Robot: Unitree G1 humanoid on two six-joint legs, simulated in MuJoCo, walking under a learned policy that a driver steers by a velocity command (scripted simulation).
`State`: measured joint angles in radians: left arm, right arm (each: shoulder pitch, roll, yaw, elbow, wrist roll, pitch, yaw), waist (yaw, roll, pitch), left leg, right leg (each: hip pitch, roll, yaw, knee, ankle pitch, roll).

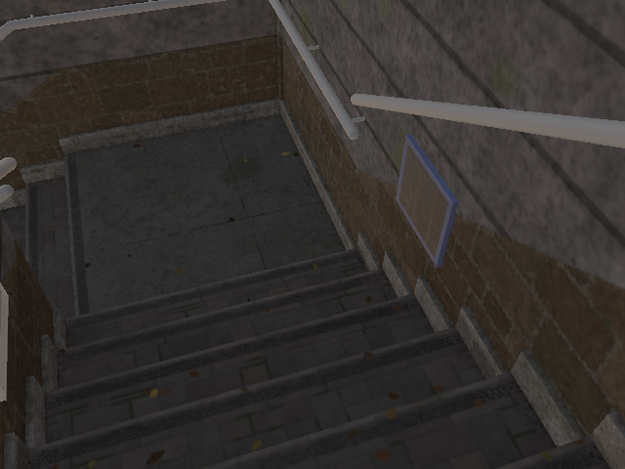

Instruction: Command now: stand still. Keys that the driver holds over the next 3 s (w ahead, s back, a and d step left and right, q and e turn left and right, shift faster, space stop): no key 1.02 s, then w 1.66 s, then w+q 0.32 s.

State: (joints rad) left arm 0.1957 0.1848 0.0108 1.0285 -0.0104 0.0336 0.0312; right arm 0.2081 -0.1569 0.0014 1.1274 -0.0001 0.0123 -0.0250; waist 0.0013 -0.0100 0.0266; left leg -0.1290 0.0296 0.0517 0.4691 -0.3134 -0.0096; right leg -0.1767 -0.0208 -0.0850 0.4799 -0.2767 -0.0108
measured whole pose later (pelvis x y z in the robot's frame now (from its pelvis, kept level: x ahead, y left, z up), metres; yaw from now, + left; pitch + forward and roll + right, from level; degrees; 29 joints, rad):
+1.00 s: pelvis -0.01 -0.02 +0.01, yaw +0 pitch -1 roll +0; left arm 0.29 0.16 0.00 1.15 -0.01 0.00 0.02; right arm 0.26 -0.15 0.03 1.18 -0.01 0.01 -0.02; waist 0.01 0.01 0.01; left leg -0.12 0.07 0.03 0.40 -0.26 -0.05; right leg -0.16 0.02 -0.09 0.38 -0.21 -0.05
